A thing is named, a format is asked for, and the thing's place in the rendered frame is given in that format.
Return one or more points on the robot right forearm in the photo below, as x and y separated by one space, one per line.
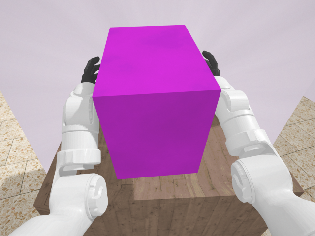
244 138

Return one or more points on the robot right upper arm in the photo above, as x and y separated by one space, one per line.
264 182

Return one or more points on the robot right hand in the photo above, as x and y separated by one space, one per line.
213 65

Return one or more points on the carton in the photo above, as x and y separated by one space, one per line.
155 97

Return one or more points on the pedestal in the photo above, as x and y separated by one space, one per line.
197 204

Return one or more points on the robot left hand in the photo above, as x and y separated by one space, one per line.
90 69

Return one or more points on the robot left forearm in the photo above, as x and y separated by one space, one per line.
80 128

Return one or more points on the robot left upper arm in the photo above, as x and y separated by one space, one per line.
75 202

